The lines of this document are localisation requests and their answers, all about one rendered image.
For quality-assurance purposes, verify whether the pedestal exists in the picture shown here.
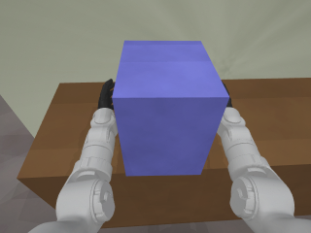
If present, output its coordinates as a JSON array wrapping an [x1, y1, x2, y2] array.
[[17, 78, 311, 229]]

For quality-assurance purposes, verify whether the robot right upper arm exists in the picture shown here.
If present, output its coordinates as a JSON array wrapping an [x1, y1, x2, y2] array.
[[229, 175, 311, 233]]

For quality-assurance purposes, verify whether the robot right forearm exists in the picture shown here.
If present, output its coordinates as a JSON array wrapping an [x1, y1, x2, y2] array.
[[217, 107, 294, 200]]

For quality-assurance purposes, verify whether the carton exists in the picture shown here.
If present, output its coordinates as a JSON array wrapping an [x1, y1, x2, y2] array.
[[112, 40, 229, 177]]

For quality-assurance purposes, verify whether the robot left forearm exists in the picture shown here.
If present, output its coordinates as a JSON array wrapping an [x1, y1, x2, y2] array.
[[55, 108, 119, 218]]

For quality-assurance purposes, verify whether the robot left upper arm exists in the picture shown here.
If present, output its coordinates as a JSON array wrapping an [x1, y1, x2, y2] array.
[[28, 179, 116, 233]]

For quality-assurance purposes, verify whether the robot right hand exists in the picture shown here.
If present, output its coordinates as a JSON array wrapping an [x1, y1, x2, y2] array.
[[222, 82, 233, 108]]

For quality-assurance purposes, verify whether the robot left hand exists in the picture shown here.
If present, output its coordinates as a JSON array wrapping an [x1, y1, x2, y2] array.
[[97, 79, 115, 110]]

